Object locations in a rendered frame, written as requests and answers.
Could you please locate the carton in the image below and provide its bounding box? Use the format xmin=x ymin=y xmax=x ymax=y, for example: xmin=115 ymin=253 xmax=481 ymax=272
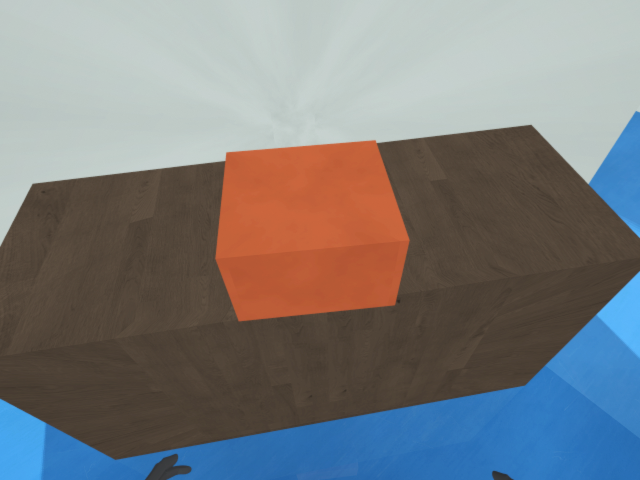
xmin=215 ymin=140 xmax=410 ymax=321

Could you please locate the robot left hand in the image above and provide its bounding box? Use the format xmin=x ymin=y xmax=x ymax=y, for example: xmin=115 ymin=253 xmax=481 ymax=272
xmin=145 ymin=454 xmax=192 ymax=480

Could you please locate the pedestal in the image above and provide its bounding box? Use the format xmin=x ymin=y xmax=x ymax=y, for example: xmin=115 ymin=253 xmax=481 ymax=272
xmin=0 ymin=125 xmax=640 ymax=460

